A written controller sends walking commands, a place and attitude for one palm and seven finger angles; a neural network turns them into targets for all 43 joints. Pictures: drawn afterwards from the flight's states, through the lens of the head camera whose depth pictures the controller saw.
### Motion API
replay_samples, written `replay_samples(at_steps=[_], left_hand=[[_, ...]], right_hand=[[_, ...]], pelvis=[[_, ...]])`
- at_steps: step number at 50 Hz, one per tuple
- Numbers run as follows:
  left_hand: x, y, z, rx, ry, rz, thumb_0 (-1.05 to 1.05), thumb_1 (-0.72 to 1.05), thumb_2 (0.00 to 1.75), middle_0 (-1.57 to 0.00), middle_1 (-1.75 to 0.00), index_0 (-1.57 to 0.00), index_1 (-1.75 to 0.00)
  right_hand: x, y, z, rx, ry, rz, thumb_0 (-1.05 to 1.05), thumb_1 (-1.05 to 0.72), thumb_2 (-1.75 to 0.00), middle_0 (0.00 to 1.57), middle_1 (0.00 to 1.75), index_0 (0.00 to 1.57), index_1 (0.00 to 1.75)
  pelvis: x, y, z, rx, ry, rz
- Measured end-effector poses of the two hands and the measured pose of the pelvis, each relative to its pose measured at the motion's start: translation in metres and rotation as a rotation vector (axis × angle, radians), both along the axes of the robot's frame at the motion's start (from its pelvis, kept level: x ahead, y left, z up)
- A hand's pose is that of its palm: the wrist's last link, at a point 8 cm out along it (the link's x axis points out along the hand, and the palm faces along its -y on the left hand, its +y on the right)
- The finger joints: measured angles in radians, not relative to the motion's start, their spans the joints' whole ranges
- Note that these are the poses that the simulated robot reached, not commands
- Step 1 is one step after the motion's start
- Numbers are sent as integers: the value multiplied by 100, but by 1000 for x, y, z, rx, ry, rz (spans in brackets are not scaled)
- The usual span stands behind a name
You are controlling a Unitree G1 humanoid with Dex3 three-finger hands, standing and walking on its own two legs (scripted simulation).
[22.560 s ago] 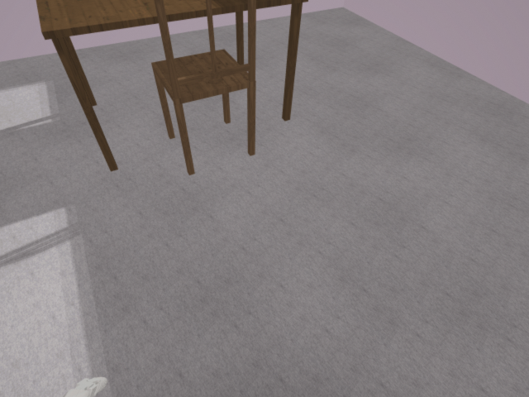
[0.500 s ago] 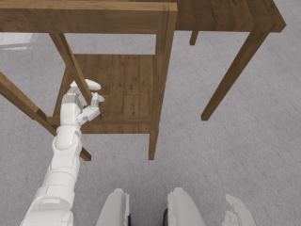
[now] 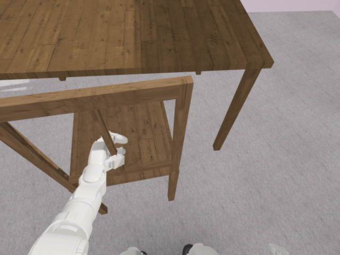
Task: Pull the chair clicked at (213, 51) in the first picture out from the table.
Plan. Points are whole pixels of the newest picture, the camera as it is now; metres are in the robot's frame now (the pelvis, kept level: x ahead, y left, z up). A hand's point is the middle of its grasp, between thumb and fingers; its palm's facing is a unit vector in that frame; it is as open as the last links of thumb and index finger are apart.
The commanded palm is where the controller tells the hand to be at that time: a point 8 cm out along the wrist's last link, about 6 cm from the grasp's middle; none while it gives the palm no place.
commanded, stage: step backward, pulling the chair out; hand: left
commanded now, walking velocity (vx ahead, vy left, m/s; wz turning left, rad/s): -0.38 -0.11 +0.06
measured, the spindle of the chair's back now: (111, 146) +0.39 +0.15 -0.03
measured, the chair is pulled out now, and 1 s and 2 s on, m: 0.09 0.18 0.23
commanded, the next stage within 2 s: none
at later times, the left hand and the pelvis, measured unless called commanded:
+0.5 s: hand (128, 181) +0.30 +0.10 -0.06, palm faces +0.01 -0.99 -0.17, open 4.9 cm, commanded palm +0.30 +0.15 -0.05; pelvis -0.05 -0.01 +0.00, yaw +2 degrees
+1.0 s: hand (123, 186) +0.29 +0.11 -0.06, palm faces +0.08 -0.98 -0.19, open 5.0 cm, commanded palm +0.29 +0.16 -0.05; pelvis -0.06 -0.03 +0.00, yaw +2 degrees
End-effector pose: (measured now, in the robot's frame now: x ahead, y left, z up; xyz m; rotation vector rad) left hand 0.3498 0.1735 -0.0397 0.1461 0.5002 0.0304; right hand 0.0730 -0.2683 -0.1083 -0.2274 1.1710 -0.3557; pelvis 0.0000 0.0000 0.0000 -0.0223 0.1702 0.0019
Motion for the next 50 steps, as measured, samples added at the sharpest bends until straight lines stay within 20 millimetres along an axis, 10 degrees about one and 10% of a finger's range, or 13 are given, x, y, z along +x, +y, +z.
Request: replay_samples(at_steps=[18, 35, 50], left_hand=[[-59, -24, 1, 20, 10, 57, 3, 76, 83, -34, -112, -50, -145], [-74, -13, 1, 17, 8, -29, 3, 76, 82, -31, -116, -50, -145], [-82, -15, 2, 42, 11, 91, 4, 74, 85, -35, -116, -49, -145]], right_hand=[[-22, -12, -15, 69, -38, 42, 0, -90, -89, 21, 30, 20, 30], [-31, 11, -1, 20, -85, 56, 0, -90, -89, 20, 30, 20, 30], [-20, 3, -25, 110, -120, 105, 0, -90, -89, 21, 30, 20, 30]], pelvis=[[-41, -24, 3, 23, -75, 23], [-51, 1, 4, 19, -108, 4], [-57, -30, -5, 42, -125, 24]])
